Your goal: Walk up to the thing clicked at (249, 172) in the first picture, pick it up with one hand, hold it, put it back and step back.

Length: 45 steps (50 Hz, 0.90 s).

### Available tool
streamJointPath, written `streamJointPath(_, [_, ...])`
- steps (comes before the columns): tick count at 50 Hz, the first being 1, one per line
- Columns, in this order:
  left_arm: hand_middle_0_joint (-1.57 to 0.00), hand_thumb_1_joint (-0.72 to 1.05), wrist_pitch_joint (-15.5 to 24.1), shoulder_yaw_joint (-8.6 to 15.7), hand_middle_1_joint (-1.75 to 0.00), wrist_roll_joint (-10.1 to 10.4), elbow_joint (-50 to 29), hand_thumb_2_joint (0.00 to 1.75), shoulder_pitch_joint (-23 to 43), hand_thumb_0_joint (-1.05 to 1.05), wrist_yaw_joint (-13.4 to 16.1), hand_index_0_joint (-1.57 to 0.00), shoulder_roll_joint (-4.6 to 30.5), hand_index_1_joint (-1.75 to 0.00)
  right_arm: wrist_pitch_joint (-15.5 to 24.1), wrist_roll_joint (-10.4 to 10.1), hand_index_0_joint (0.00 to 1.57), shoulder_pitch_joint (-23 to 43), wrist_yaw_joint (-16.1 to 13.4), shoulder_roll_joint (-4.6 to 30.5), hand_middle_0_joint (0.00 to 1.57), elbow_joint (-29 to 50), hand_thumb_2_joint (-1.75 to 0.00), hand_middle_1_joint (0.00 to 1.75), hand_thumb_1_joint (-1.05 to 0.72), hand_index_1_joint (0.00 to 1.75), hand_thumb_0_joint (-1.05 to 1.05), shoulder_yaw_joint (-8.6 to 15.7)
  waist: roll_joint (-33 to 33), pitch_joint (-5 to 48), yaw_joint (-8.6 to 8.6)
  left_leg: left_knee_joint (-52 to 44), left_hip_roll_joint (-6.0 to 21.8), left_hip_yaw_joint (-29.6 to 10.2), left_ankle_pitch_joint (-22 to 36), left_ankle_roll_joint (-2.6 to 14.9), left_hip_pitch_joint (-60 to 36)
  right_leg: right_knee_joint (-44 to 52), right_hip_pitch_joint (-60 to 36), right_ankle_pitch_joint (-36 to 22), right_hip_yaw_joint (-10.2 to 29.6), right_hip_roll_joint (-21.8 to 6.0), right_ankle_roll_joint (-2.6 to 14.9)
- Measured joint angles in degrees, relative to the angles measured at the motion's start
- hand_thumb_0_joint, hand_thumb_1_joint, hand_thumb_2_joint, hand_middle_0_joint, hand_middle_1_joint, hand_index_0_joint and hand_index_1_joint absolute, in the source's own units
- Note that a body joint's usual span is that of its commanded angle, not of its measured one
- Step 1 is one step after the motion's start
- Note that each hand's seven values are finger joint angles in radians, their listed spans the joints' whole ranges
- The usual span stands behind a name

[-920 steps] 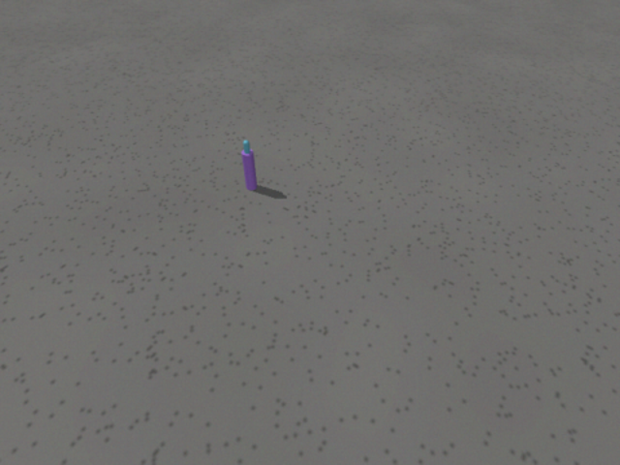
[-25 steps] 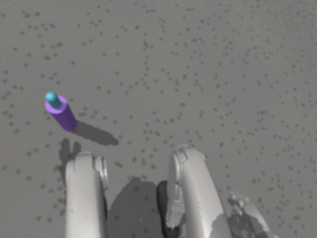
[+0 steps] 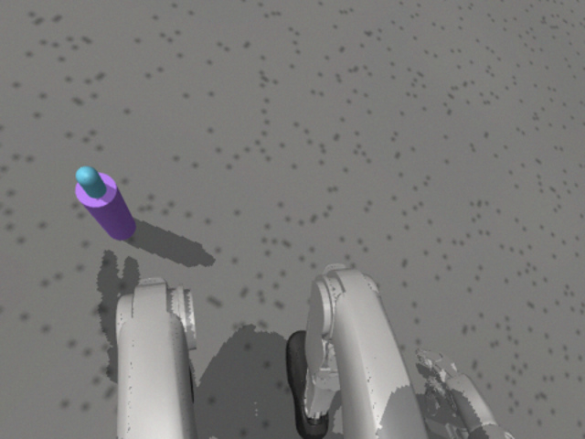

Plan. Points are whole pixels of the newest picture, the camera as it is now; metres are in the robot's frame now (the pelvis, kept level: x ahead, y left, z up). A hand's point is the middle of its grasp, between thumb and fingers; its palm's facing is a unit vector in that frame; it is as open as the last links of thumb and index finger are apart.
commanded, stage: go down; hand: left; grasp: from the side
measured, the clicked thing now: (107, 205) +0.46 +0.25 -0.24
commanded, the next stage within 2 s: approach in 0.42 s
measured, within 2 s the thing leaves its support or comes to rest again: neither
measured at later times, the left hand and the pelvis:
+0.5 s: hand out of the picture +0.40 +0.46 +0.05, palm faces +0.20 -0.98 -0.04, open 17.6 cm; pelvis +0.00 +0.00 +0.00, yaw +0 degrees
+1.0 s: hand out of the picture +0.44 +0.39 -0.12, palm faces +0.17 -0.98 +0.05, open 17.7 cm; pelvis +0.00 +0.00 -0.05, yaw -3 degrees
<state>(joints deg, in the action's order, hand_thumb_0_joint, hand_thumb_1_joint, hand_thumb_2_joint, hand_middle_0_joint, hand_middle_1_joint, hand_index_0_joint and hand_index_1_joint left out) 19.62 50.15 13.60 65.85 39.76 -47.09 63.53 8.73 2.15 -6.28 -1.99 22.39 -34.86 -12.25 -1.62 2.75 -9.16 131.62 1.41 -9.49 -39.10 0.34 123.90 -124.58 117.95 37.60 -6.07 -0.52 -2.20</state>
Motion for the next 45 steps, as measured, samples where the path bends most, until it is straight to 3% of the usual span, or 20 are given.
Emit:
streamJointPath(6, [-0.05, -0.60, 1.2, 0.2, -0.11, 0.9, 0.8, 0.05, 1.5, -0.01, -0.2, -0.08, -0.1, -0.09, 0.2, 0.1, 0.20, 0.1, 0.4, 0.2, 0.21, -0.3, -0.88, 0.30, -0.87, 0.30, 0.00, -0.6, -1.2, -1.4, 1.05, 0.5, 0.2, 0.0, 0.6, 0.07, 0.6, -0.5, 0.7, -0.7, 0.1, 0.2, -0.23])
streamJointPath(15, [-0.05, -0.60, 0.1, -1.4, -0.11, -2.6, -3.6, 0.06, 3.2, -0.01, 0.7, -0.07, -2.2, -0.09, 0.0, 0.6, 0.20, 0.2, 0.1, -0.7, 0.21, -0.8, -0.88, 0.30, -0.86, 0.30, 0.00, -0.2, -2.4, -0.9, 0.36, 1.4, -0.3, -0.5, 0.5, -0.14, 0.9, -1.2, 0.5, -0.4, -0.3, -0.1, 0.12])
streamJointPath(18, [-0.05, -0.60, -0.5, -1.4, -0.11, -2.8, -3.8, 0.06, 2.5, -0.01, 1.0, -0.07, -1.9, -0.09, -0.1, 0.2, 0.20, -0.1, 0.0, -0.9, 0.21, -0.6, -0.88, 0.30, -0.87, 0.30, 0.00, 0.0, -1.8, 0.2, -0.25, 0.9, -0.3, -0.4, 0.3, -0.12, 0.5, -0.7, 0.2, -0.1, -0.4, -0.1, 0.45])
streamJointPath(28, [-0.05, -0.61, 0.6, 0.1, -0.11, 0.9, 1.2, 0.06, 0.5, -0.01, 0.0, -0.07, 0.9, -0.08, 0.1, -0.3, 0.20, -0.4, 0.2, 0.3, 0.21, 0.4, -0.88, 0.30, -0.86, 0.30, 0.00, -0.5, -0.2, -0.5, 0.35, -0.1, 0.2, 0.1, 0.3, 0.20, 0.2, 0.2, 0.3, -0.4, 0.1, 0.2, -0.25])
streamJointPath(35, [-0.04, -0.61, 2.5, -0.8, -0.08, 2.8, 4.3, 0.03, 3.3, -0.01, 0.2, -0.06, -0.1, -0.06, 0.7, 0.4, 0.20, 0.5, 0.7, 0.6, 0.21, 0.0, -0.88, 0.30, -0.84, 0.30, 0.00, -1.3, -2.3, -2.4, 0.64, 1.6, 0.0, -0.3, 0.4, -0.28, 1.5, -1.6, 1.7, -0.5, -0.1, 0.3, -0.04])
streamJointPath(41, [-0.03, -0.61, 4.9, -3.0, -0.06, 0.4, 5.6, 0.02, 4.1, -0.01, 3.0, -0.05, -3.4, -0.05, 0.6, 2.0, 0.20, 2.0, 1.3, 0.6, 0.21, 0.4, -0.88, 0.30, -0.84, 0.30, 0.00, -1.7, -4.0, -4.1, -0.45, 4.2, -0.1, -1.3, 0.1, -0.52, 2.9, -3.7, 2.8, -0.4, -0.7, 0.5, 0.03])
streamJointPath(45, [-0.04, -0.61, 8.6, -2.9, -0.07, -1.4, 6.2, 0.03, 3.6, -0.01, 5.2, -0.05, -5.0, -0.05, 0.0, 3.5, 0.20, 3.4, 1.9, 0.6, 0.21, 0.6, -0.88, 0.30, -0.84, 0.30, 0.00, -2.6, -5.1, -5.8, -1.91, 6.5, -0.1, -2.2, -0.4, -0.54, 3.8, -5.3, 3.4, -0.3, -1.3, 0.8, -0.13])
